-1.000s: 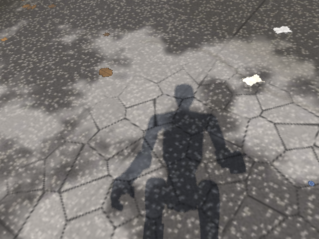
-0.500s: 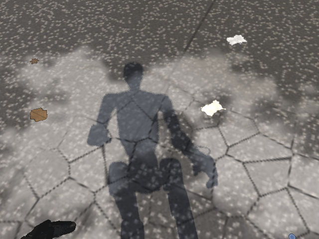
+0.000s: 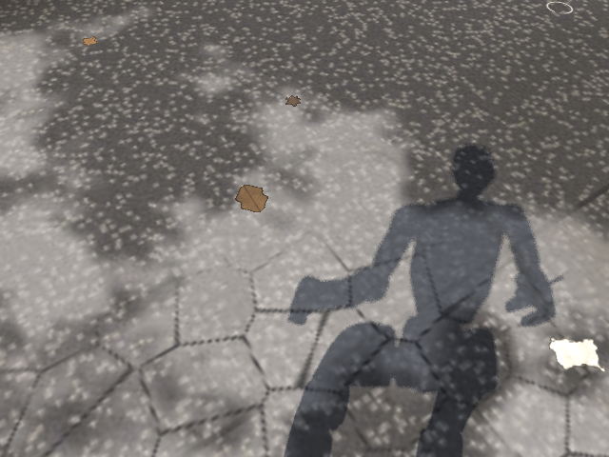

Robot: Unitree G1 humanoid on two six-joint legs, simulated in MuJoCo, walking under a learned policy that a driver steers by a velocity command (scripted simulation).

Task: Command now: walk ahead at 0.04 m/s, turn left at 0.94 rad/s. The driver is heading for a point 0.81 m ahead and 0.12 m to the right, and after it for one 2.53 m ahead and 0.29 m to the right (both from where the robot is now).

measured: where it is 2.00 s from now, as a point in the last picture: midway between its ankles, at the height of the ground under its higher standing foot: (438, 183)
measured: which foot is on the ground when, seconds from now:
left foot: up 0.00-0.12, down 0.14-0.80, up 0.82-1.00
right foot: down 0.00-0.14, up 0.16-0.78, down 0.80-1.00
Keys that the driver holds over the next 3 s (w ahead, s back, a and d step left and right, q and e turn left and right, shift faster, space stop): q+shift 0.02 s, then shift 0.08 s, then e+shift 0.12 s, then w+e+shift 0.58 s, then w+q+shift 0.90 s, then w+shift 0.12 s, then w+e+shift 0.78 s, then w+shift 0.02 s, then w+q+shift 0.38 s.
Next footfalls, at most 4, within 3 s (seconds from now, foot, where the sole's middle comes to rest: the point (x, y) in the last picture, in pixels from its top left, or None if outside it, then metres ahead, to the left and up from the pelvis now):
0.14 left None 0.05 0.15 -0.77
0.80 right None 0.34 -0.21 -0.77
1.28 left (431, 301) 0.79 -0.27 -0.77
1.68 right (502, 201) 1.11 -0.50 -0.77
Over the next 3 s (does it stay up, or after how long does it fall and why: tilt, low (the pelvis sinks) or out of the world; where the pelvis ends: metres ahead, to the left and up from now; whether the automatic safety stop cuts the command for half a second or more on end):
stays up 2.02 -0.35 -0.03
